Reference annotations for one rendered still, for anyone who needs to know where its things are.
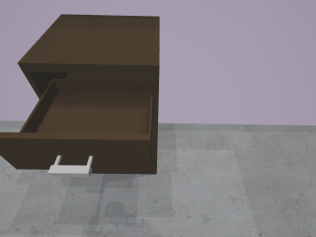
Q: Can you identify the handle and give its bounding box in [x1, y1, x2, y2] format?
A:
[48, 155, 94, 178]

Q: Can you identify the cabinet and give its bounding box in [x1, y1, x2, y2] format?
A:
[18, 14, 160, 175]

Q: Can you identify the drawer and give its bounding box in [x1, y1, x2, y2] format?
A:
[0, 79, 153, 171]

